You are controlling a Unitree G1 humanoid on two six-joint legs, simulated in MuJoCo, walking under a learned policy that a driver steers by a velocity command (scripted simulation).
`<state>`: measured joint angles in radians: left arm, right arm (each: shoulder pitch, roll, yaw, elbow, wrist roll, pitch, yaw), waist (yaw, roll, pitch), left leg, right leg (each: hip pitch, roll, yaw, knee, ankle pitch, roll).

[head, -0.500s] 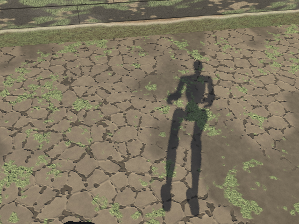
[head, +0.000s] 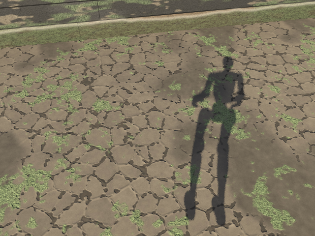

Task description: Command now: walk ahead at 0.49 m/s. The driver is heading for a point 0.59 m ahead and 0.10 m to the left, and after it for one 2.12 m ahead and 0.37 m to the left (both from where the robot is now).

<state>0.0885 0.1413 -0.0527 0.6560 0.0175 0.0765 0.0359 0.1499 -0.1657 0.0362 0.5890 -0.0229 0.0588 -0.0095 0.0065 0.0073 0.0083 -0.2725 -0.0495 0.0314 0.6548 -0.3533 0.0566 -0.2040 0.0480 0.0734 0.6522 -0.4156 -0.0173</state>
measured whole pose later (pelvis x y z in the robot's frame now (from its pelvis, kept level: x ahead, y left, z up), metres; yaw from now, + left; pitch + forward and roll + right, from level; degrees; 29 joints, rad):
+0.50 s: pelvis +0.00 -0.02 +0.00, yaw +1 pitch -2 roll +0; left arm 0.08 0.13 -0.07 0.62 0.03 0.07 0.03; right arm 0.18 -0.16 0.04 0.61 -0.02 0.05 -0.01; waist 0.00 0.00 0.00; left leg -0.28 -0.04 0.00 0.67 -0.37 0.03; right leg -0.20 0.06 0.04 0.66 -0.43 -0.04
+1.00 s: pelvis -0.01 -0.02 -0.01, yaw +13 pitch -1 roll -1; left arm 0.10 0.17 -0.02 0.58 0.04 0.06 0.03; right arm 0.12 -0.16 0.02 0.57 -0.01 0.11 -0.02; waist -0.01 -0.03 0.03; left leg -0.38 -0.14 -0.18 0.74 -0.33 0.04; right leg -0.22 -0.02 -0.16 0.70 -0.46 -0.03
